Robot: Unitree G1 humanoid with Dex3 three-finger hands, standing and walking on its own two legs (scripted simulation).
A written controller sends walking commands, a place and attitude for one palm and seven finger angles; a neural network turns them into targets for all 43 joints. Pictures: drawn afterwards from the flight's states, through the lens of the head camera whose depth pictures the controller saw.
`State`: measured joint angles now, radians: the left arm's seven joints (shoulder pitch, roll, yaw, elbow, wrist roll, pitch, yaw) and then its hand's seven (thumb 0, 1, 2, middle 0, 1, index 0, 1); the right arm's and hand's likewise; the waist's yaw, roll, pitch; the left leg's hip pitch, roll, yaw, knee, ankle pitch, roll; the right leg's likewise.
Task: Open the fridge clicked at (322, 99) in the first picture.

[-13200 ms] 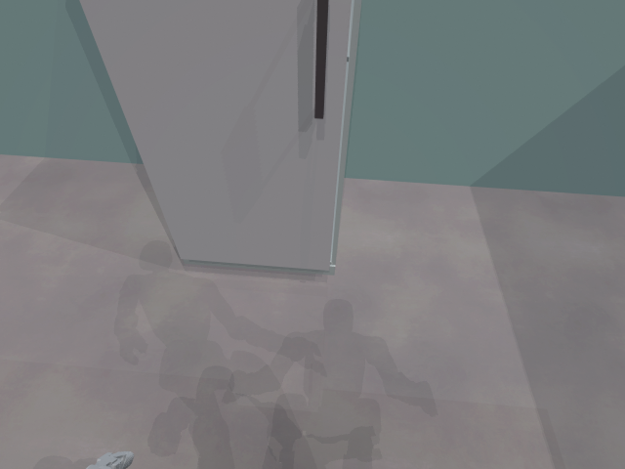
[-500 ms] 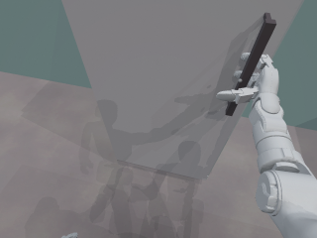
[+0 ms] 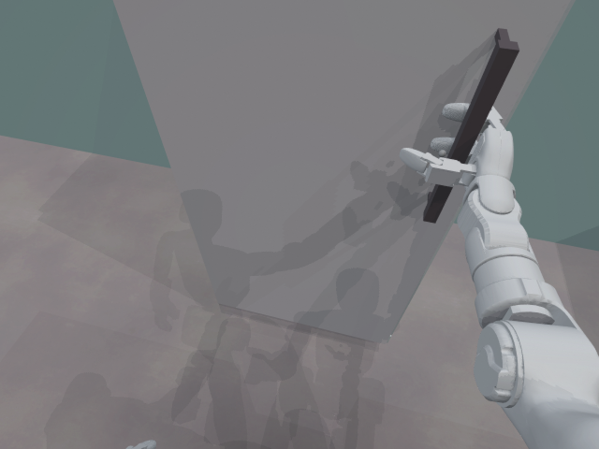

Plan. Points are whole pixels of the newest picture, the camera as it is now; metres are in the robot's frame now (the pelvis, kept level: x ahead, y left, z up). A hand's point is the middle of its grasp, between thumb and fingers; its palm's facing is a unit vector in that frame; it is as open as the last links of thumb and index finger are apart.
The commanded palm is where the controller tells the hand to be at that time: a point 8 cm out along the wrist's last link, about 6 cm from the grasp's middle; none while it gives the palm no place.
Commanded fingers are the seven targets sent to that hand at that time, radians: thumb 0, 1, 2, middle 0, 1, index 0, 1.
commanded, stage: grip the handle and tug to test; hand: right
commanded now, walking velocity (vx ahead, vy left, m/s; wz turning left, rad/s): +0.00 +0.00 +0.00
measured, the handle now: (459, 141) +0.52 -0.14 +0.15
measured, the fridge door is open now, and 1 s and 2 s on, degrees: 0 0 16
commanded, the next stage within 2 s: pull the door a little, standing still in 1.04 s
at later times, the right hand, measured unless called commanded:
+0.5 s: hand (445, 155) +0.47 -0.12 +0.16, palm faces +0.14 +0.99 +0.00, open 5.4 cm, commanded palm +0.44 -0.16 +0.16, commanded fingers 0.00 -0.90 -0.90 0.45 1.40 0.45 1.40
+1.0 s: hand (445, 157) +0.47 -0.11 +0.16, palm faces +0.12 +0.99 +0.01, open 5.5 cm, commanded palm +0.41 -0.16 +0.16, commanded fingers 0.00 -0.90 -0.90 0.45 1.40 0.45 1.40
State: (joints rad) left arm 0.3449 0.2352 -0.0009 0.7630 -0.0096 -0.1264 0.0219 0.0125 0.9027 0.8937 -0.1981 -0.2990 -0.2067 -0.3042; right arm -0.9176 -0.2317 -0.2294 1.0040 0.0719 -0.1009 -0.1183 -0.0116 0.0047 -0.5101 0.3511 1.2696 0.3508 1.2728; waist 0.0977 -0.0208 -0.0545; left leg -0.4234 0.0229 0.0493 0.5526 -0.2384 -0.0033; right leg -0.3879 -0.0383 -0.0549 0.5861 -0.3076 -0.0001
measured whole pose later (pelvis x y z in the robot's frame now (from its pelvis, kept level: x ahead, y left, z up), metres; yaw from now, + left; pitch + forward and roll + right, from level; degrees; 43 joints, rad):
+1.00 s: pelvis +0.02 +0.00 +0.01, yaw +2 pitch +5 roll +0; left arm 0.32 0.24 0.01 0.72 -0.03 -0.09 0.03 0.01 0.90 0.89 -0.20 -0.30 -0.21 -0.30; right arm -0.70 -0.20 -0.22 0.70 0.11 0.01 -0.11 0.01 -0.76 -0.78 0.34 1.40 0.37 1.39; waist 0.07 -0.03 -0.06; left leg -0.33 0.00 0.03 0.48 -0.23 0.00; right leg -0.28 -0.05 -0.08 0.51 -0.30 0.01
